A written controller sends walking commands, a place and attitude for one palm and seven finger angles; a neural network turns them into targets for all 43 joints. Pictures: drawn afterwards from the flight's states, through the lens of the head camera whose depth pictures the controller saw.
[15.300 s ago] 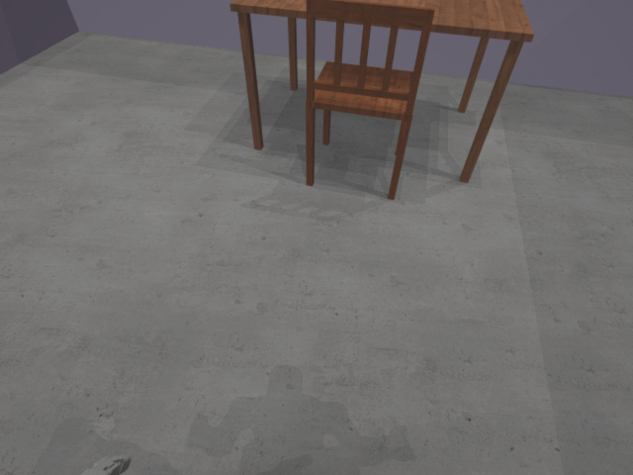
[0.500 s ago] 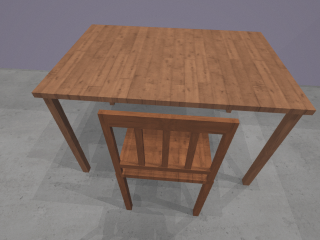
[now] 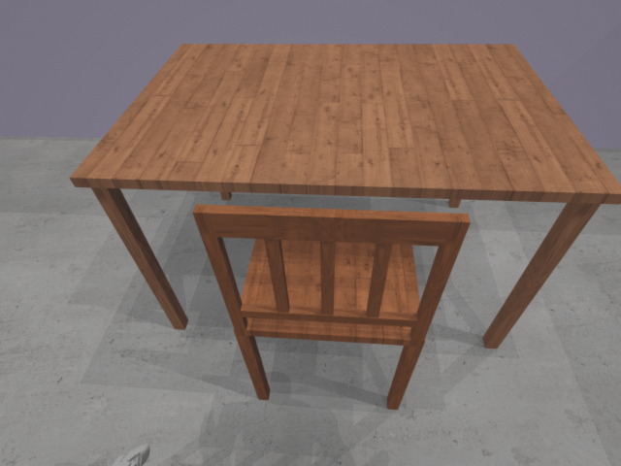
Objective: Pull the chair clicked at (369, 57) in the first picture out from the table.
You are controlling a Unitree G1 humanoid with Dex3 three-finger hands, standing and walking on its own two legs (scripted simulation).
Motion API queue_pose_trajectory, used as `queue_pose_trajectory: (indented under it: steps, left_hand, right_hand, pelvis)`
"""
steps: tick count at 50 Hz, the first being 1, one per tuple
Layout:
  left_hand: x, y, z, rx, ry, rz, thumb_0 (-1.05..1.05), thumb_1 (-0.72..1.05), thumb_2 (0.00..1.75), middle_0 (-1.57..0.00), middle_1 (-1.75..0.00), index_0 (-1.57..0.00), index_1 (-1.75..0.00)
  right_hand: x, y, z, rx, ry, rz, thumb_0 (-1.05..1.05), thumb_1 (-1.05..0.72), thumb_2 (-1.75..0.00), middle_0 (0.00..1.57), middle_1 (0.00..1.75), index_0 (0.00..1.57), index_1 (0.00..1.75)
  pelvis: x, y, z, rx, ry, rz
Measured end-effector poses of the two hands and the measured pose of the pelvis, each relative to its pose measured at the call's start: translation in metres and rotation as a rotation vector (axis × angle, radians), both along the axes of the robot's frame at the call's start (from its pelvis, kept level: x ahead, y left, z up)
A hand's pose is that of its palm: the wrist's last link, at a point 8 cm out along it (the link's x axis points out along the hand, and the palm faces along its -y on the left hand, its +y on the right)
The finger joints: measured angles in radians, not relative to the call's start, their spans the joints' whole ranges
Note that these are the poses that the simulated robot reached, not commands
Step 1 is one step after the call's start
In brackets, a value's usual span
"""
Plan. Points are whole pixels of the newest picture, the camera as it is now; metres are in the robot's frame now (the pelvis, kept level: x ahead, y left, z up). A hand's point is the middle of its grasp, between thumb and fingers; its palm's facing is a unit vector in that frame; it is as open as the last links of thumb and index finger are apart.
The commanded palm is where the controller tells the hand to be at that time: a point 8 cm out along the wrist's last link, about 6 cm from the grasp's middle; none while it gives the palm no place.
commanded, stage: raise the hand toward the chair's back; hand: left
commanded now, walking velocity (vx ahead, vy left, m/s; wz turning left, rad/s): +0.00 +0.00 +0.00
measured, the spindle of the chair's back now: (327, 279) +0.47 -0.01 -0.11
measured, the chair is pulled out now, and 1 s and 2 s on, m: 0.00 0.00 0.00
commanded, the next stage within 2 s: aim the fingers beside a spindle in 1.94 s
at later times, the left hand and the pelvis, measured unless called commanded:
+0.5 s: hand (182, 458) +0.15 +0.17 -0.03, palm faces +0.06 -1.00 -0.08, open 11.4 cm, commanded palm +0.14 +0.21 -0.05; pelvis -0.03 -0.01 -0.10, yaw +2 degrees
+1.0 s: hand (190, 428) +0.19 +0.18 -0.06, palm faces -0.12 -0.99 -0.03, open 15.5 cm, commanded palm +0.17 +0.25 -0.04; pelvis -0.03 +0.00 -0.09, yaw +0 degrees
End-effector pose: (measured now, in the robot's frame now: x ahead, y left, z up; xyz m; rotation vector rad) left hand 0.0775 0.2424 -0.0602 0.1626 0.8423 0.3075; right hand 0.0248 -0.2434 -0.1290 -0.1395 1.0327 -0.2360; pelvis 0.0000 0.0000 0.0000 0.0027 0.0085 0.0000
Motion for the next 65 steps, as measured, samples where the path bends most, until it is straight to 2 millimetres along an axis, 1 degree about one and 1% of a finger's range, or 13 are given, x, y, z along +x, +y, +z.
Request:
queue_pose_trajectory:
  steps: [5,8,13,16,19,22,25,30,34,40,48,57,65]
  left_hand:
    - [0.102,-0.041,0.057,-0.096,-0.558,-0.187,0.06,0.85,0.84,-0.18,-0.28,-0.18,-0.27]
    - [0.128,-0.073,0.061,-0.244,-0.788,-0.286,0.03,0.76,0.82,-0.17,-0.27,-0.17,-0.27]
    - [0.1,-0.078,0.017,-0.27,-0.815,-0.365,0.01,0.63,0.77,-0.17,-0.26,-0.17,-0.25]
    - [0.064,-0.058,-0.011,-0.212,-0.681,-0.306,0.01,0.55,0.74,-0.17,-0.25,-0.17,-0.24]
    - [0.035,-0.03,-0.01,-0.119,-0.654,-0.222,0.01,0.47,0.71,-0.16,-0.24,-0.16,-0.23]
    - [0.03,-0.015,0.014,-0.045,-0.771,-0.204,0.01,0.4,0.68,-0.15,-0.23,-0.15,-0.22]
    - [0.049,-0.022,0.033,-0.05,-0.919,-0.293,0.01,0.33,0.65,-0.14,-0.21,-0.14,-0.21]
    - [0.093,-0.049,0.015,-0.202,-0.823,-0.495,0.01,0.21,0.6,-0.12,-0.2,-0.13,-0.19]
    - [0.1,-0.043,0.002,-0.26,-0.643,-0.432,0.01,0.12,0.56,-0.12,-0.18,-0.12,-0.17]
    - [0.083,-0.007,0.032,-0.103,-0.749,-0.255,0.0,-0.02,0.5,-0.11,-0.16,-0.11,-0.15]
    - [0.096,-0.01,0.007,-0.173,-0.733,-0.409,0.0,-0.21,0.42,-0.08,-0.13,-0.09,-0.12]
    - [0.106,0.016,0.044,-0.105,-0.827,-0.306,-0.01,-0.41,0.34,-0.07,-0.1,-0.07,-0.09]
    - [0.115,0.02,0.018,-0.17,-0.694,-0.373,-0.01,-0.48,0.31,-0.06,-0.09,-0.06,-0.08]
  right_hand:
    - [0.073,-0.029,0.025,-0.114,-0.322,0.082,0.02,-0.92,-0.89,0.2,0.3,0.2,0.29]
    - [0.111,-0.036,0.045,-0.15,-0.458,0.132,0.02,-0.92,-0.89,0.2,0.3,0.19,0.29]
    - [0.161,-0.032,0.059,-0.164,-0.562,0.223,0.01,-0.91,-0.89,0.2,0.3,0.19,0.29]
    - [0.184,-0.019,0.05,-0.137,-0.572,0.278,0.01,-0.91,-0.89,0.2,0.3,0.19,0.29]
    - [0.198,0.0,0.031,-0.094,-0.566,0.325,0.01,-0.9,-0.89,0.2,0.3,0.19,0.29]
    - [0.198,0.022,0.005,-0.037,-0.544,0.364,0.01,-0.9,-0.89,0.2,0.3,0.19,0.29]
    - [0.186,0.04,-0.022,0.02,-0.504,0.379,0.01,-0.9,-0.89,0.2,0.3,0.2,0.29]
    - [0.145,0.044,-0.052,0.081,-0.392,0.277,0.01,-0.9,-0.89,0.2,0.3,0.2,0.3]
    - [0.111,0.027,-0.05,0.06,-0.302,0.151,0.01,-0.9,-0.89,0.2,0.3,0.2,0.3]
    - [0.086,-0.003,-0.032,-0.044,-0.249,0.103,0.01,-0.9,-0.89,0.2,0.3,0.2,0.3]
    - [0.105,-0.016,-0.022,-0.128,-0.307,0.155,0.01,-0.9,-0.89,0.2,0.3,0.2,0.29]
    - [0.137,0.018,0.0,-0.069,-0.403,0.187,0.01,-0.9,-0.89,0.2,0.3,0.2,0.29]
    - [0.149,0.036,-0.004,-0.04,-0.391,0.246,0.01,-0.9,-0.89,0.2,0.3,0.2,0.3]
  pelvis:
    - [-0.013,0.003,-0.018,0.001,0.073,0.016]
    - [-0.018,-0.002,-0.033,0.011,0.129,-0.007]
    - [-0.019,-0.012,-0.06,0.019,0.189,-0.018]
    - [-0.02,-0.016,-0.074,0.009,0.21,-0.005]
    - [-0.022,-0.017,-0.084,-0.013,0.233,0.014]
    - [-0.027,-0.016,-0.092,-0.037,0.252,0.035]
    - [-0.033,-0.015,-0.1,-0.052,0.272,0.044]
    - [-0.039,-0.012,-0.103,-0.042,0.293,0.029]
    - [-0.035,-0.009,-0.092,-0.026,0.282,0.009]
    - [-0.027,-0.006,-0.08,-0.027,0.274,0.008]
    - [-0.031,0.001,-0.088,-0.045,0.289,0.019]
    - [-0.02,0.008,-0.073,-0.05,0.267,0.021]
    - [-0.018,0.013,-0.073,-0.057,0.274,0.025]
